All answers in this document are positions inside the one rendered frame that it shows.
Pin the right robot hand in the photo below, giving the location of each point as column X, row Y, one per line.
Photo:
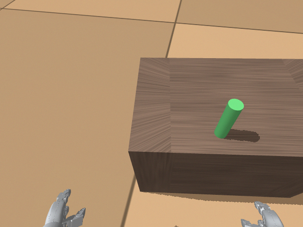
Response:
column 270, row 218

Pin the left robot hand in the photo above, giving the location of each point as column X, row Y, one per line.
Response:
column 59, row 210

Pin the can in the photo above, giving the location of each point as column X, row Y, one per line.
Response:
column 228, row 118

